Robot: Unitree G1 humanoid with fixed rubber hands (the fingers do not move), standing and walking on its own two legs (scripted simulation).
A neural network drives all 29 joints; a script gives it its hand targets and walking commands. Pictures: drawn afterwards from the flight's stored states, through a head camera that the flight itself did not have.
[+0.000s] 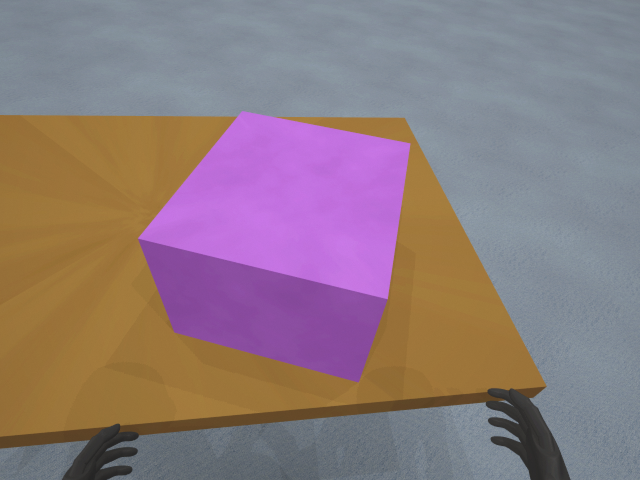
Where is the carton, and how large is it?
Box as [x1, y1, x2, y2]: [138, 111, 409, 381]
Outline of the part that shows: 242,111 138,238 174,332 358,381 387,299 409,143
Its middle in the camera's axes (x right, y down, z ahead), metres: -0.04 +0.00 +0.61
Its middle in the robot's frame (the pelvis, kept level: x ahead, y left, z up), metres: +0.46 +0.06 +0.04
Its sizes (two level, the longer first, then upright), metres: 0.318 0.290 0.210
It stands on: a table, 0.71 m high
